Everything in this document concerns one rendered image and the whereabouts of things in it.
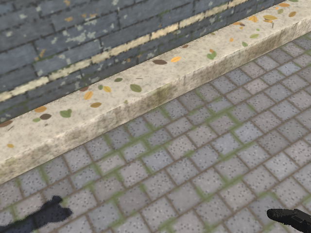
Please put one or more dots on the robot right hand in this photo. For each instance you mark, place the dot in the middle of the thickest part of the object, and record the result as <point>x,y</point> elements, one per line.
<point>296,218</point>

